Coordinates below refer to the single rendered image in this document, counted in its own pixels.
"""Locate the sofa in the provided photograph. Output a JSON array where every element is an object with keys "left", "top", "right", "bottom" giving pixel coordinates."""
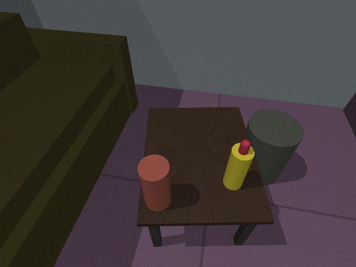
[{"left": 0, "top": 12, "right": 138, "bottom": 267}]

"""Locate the coffee table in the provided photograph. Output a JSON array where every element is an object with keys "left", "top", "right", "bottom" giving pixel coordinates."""
[{"left": 137, "top": 107, "right": 275, "bottom": 247}]

